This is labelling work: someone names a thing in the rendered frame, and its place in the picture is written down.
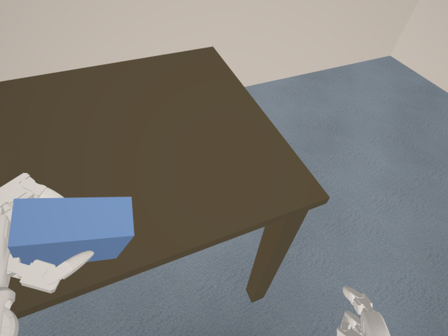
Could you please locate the table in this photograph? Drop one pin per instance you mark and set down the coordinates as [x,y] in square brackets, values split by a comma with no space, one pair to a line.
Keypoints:
[178,133]

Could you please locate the right robot hand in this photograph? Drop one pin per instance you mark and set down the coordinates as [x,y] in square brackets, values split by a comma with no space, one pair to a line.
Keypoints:
[370,323]

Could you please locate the sponge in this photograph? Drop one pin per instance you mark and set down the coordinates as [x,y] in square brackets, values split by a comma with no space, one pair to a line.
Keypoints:
[56,229]

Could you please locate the left robot hand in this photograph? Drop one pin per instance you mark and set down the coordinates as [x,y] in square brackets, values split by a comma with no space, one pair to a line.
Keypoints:
[39,275]

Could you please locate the robot left forearm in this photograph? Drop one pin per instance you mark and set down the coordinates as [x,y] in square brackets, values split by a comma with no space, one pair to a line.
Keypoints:
[9,325]

